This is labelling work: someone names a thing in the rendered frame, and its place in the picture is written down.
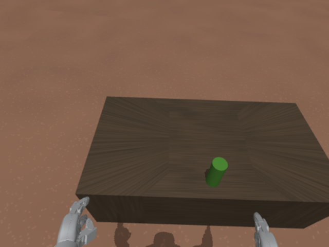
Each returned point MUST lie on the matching left robot hand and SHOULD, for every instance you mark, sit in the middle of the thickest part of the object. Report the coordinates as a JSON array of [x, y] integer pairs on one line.
[[72, 223]]

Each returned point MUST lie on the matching right robot hand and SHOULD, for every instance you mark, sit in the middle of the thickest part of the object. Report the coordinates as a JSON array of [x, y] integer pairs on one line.
[[262, 236]]

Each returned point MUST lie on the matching can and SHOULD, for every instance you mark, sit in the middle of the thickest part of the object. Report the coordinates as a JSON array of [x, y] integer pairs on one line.
[[216, 171]]

